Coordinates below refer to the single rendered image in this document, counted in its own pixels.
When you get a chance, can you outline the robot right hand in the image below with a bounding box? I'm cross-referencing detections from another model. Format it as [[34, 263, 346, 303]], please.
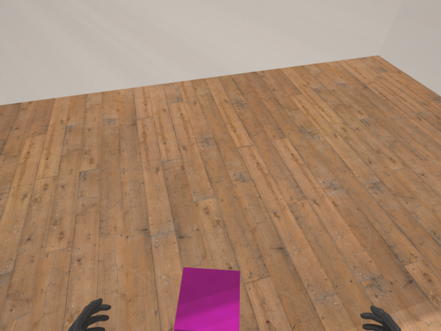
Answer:
[[360, 306, 401, 331]]

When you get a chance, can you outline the robot left hand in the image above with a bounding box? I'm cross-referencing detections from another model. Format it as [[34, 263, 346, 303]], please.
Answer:
[[68, 298, 111, 331]]

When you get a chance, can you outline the carton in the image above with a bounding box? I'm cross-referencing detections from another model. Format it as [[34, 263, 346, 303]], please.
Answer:
[[174, 268, 240, 331]]

